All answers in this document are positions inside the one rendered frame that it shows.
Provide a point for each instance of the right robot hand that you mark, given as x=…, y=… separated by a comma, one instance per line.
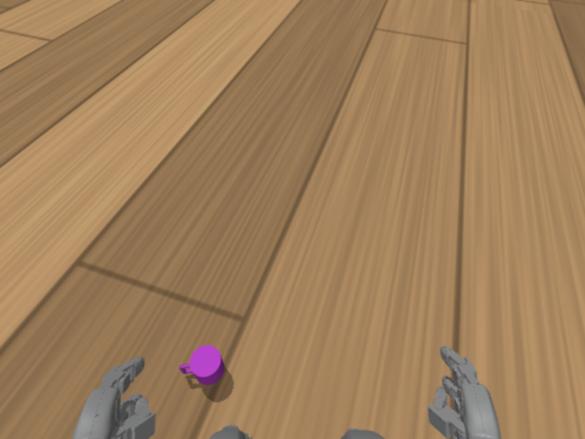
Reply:
x=474, y=414

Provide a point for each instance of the left robot hand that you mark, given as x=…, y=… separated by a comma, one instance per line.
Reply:
x=104, y=416

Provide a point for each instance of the mug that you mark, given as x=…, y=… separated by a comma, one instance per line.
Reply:
x=206, y=364

